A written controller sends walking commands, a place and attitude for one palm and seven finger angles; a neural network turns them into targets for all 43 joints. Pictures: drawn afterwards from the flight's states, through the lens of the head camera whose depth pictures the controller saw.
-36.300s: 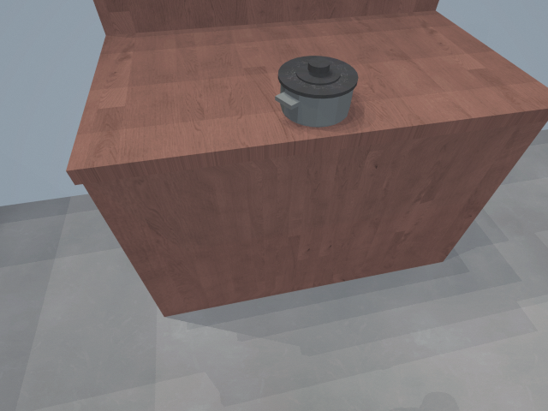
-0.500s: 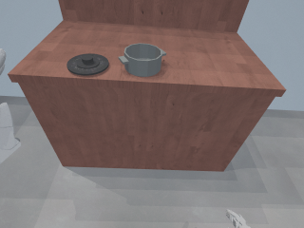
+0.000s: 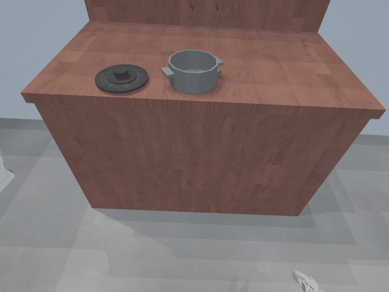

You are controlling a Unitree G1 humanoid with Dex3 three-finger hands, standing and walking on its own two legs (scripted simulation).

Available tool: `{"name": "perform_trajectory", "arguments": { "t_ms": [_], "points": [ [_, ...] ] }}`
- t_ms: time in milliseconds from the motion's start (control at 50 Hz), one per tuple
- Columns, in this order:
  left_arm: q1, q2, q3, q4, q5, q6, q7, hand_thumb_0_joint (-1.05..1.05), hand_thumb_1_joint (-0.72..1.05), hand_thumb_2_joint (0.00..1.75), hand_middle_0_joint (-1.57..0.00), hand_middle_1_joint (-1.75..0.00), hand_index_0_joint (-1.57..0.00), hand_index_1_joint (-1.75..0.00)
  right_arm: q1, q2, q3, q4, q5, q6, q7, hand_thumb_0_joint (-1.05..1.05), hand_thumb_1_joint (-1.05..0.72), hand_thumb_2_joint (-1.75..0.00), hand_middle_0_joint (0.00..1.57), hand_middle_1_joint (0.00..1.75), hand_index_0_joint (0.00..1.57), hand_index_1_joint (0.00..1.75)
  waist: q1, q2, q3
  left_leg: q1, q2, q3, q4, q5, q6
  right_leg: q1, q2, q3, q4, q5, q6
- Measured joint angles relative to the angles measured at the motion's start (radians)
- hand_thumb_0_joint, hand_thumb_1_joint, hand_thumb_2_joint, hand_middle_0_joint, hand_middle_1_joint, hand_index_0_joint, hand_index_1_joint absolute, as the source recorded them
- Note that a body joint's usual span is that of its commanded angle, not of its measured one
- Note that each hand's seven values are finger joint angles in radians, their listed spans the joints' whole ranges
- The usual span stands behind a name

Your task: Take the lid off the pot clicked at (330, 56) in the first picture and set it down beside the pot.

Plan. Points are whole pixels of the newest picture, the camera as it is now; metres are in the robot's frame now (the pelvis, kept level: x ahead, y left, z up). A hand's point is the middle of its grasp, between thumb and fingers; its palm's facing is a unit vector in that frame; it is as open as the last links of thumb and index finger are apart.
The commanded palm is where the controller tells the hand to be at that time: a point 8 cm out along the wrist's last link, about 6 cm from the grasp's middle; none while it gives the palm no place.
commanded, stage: stop stepping back and stand still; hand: left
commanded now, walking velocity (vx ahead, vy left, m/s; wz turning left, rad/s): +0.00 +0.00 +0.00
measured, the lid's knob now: (120, 71) +0.76 +0.31 +0.07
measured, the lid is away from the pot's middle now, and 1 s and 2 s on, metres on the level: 0.25 0.25 0.25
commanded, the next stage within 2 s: let the arm hang, fingers relaxed in 0.84 s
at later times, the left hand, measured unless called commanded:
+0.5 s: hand out of the picture +0.11 +0.17 -0.17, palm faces +0.10 -0.98 -0.18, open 7.1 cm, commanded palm none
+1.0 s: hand out of the picture +0.08 +0.16 -0.17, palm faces +0.10 -0.97 -0.20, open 7.3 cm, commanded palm none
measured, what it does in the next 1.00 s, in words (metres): steps on the spot: right foot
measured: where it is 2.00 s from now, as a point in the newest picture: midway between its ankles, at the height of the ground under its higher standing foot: outside the picture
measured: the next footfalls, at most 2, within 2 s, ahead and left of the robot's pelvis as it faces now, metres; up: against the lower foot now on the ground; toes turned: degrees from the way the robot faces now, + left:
right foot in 0.26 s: +0.10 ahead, -0.14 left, +0.00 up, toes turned +7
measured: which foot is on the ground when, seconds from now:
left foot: down 0.00-1.00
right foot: down 0.00-0.02, up 0.04-0.24, down 0.26-1.00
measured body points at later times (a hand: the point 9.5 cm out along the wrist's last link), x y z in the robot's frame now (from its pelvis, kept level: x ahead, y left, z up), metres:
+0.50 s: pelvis +0.05 -0.02 +0.00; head +0.09 +0.01 +0.45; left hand +0.10 +0.22 -0.16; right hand +0.04 -0.26 -0.14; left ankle +0.00 +0.09 -0.73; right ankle +0.06 -0.14 -0.73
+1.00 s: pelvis +0.06 -0.02 +0.01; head +0.08 -0.01 +0.46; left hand +0.08 +0.21 -0.15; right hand +0.08 -0.23 -0.15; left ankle +0.00 +0.09 -0.73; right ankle +0.06 -0.14 -0.73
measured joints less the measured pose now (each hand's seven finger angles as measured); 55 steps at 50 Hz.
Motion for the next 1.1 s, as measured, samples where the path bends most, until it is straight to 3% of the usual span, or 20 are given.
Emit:
{"name": "perform_trajectory", "arguments": {
  "t_ms": [40,100,140,200,260,280,320,400,480,600,860,1100],
  "points": [
    [-0.084,-0.035,-0.068,0.175,0.037,0.003,-0.027,0.0,0.89,0.9,-0.21,-0.31,-0.21,-0.3,-0.01,-0.03,-0.028,0.031,-0.002,-0.044,0.032,0.02,-0.91,-0.89,0.2,0.3,0.21,0.3,-0.007,0.023,-0.031,-0.004,-0.009,-0.009,-0.038,0.06,0.004,-0.07,-0.021,-0.021,0.133,-0.057,0.01],
    [-0.232,-0.128,-0.208,0.593,0.07,0.17,-0.075,0.0,0.9,0.9,-0.2,-0.3,-0.2,-0.3,-0.039,-0.052,-0.045,0.078,-0.034,-0.014,0.044,0.01,-0.91,-0.89,0.2,0.3,0.2,0.3,-0.047,0.032,-0.059,-0.029,-0.059,-0.028,-0.031,0.032,0.017,-0.217,-0.014,0.066,0.455,-0.202,0.03],
    [-0.306,-0.179,-0.286,0.883,0.074,0.261,-0.095,0.0,0.9,0.9,-0.19,-0.3,-0.19,-0.3,-0.04,-0.049,-0.041,0.088,-0.052,0.006,0.043,0.01,-0.91,-0.89,0.2,0.3,0.2,0.3,-0.071,0.024,-0.05,-0.019,-0.078,-0.044,-0.06,0.048,0.017,-0.279,-0.004,0.109,0.556,-0.223,0.038],
    [-0.34,-0.238,-0.398,1.207,0.074,0.333,-0.128,0.01,0.91,0.9,-0.19,-0.3,-0.18,-0.3,-0.039,-0.026,-0.026,0.109,-0.062,0.029,0.037,0.01,-0.91,-0.89,0.2,0.3,0.2,0.3,-0.086,-0.01,0.002,0.013,-0.076,-0.043,-0.099,0.064,0.002,-0.288,-0.011,0.129,0.462,-0.192,0.041],
    [-0.285,-0.288,-0.496,1.393,0.074,0.331,-0.159,0.01,0.91,0.9,-0.19,-0.3,-0.19,-0.3,-0.015,0.004,-0.015,0.141,-0.048,0.049,0.035,0.01,-0.91,-0.89,0.2,0.3,0.2,0.3,-0.081,-0.072,0.046,0.024,-0.07,-0.023,-0.064,0.029,-0.024,-0.183,-0.028,0.149,0.162,-0.016,0.022],
    [-0.264,-0.308,-0.517,1.448,0.074,0.32,-0.162,0.01,0.91,0.9,-0.19,-0.3,-0.19,-0.3,-0.01,0.009,-0.017,0.159,-0.04,0.054,0.035,0.01,-0.91,-0.89,0.2,0.3,0.2,0.3,-0.075,-0.083,0.062,0.016,-0.064,-0.02,-0.029,0.005,-0.031,-0.177,-0.021,0.156,0.148,0.012,0.014],
    [-0.252,-0.35,-0.493,1.499,0.035,0.286,-0.152,-0.04,0.95,0.9,-0.2,-0.3,-0.2,-0.3,0.009,0.009,-0.035,0.201,-0.03,0.07,0.033,0.01,-0.91,-0.89,0.2,0.3,0.2,0.3,-0.079,-0.05,0.101,0.003,-0.034,-0.061,0.026,-0.034,-0.032,-0.161,0.006,0.109,0.158,0.002,0.008],
    [-0.276,-0.33,-0.48,1.546,0.063,0.264,-0.132,-0.1,0.98,0.9,-0.2,-0.3,-0.21,-0.3,0.052,0.018,-0.052,0.286,-0.03,0.098,0.027,0.01,-0.91,-0.89,0.2,0.3,0.2,0.3,-0.058,-0.013,0.125,0.023,-0.003,-0.056,0.015,-0.029,-0.018,-0.108,0.032,0.054,0.076,0.018,0.002],
    [-0.279,-0.275,-0.471,1.624,0.058,0.276,-0.123,-0.07,0.96,0.9,-0.2,-0.3,-0.2,-0.3,0.081,0.054,-0.047,0.326,-0.028,0.088,0.016,0.01,-0.91,-0.89,0.2,0.3,0.2,0.3,-0.049,-0.039,0.116,0.084,-0.015,-0.033,-0.093,-0.005,-0.013,-0.071,0.018,0.074,0.01,0.043,0.01],
    [-0.266,-0.24,-0.469,1.704,0.057,0.281,-0.118,-0.02,0.93,0.9,-0.2,-0.3,-0.2,-0.3,0.082,0.087,-0.041,0.352,-0.023,0.082,0.005,0.01,-0.91,-0.89,0.2,0.3,0.2,0.3,-0.047,-0.014,0.107,0.146,-0.018,-0.017,-0.161,0.013,-0.01,-0.019,0.014,0.091,-0.043,0.055,0.016],
    [-0.239,-0.304,-0.485,1.76,0.063,0.272,-0.107,0.0,0.91,0.9,-0.2,-0.3,-0.19,-0.3,0.032,0.087,-0.042,0.395,-0.023,0.075,0.003,0.02,-0.93,-0.89,0.2,0.3,0.2,0.3,-0.031,0.008,0.08,0.206,-0.025,0.0,-0.197,0.009,-0.006,0.02,0.009,0.108,-0.045,0.038,0.019],
    [-0.22,-0.3,-0.481,1.781,0.064,0.268,-0.109,0.01,0.93,0.9,-0.2,-0.3,-0.2,-0.3,0.03,0.087,-0.043,0.401,-0.022,0.07,0.0,0.01,-0.92,-0.89,0.2,0.3,0.2,0.3,-0.028,-0.008,0.076,0.211,-0.014,-0.001,-0.199,0.01,-0.014,0.027,0.019,0.106,-0.054,0.043,0.011]
  ]
}}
